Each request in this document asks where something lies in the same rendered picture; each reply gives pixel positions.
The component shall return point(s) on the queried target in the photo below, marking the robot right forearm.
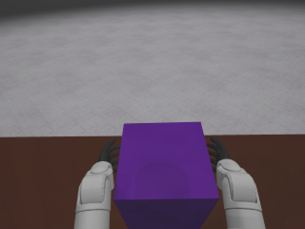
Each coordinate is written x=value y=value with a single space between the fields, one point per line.
x=240 y=197

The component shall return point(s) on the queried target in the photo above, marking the carton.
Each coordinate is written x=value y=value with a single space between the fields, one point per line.
x=164 y=179

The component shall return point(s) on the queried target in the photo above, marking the robot left forearm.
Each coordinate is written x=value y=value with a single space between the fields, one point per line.
x=94 y=198

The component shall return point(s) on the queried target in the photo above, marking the left robot hand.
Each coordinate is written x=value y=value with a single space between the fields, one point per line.
x=107 y=156

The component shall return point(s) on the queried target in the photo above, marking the right robot hand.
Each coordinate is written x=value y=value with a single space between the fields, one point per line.
x=220 y=151

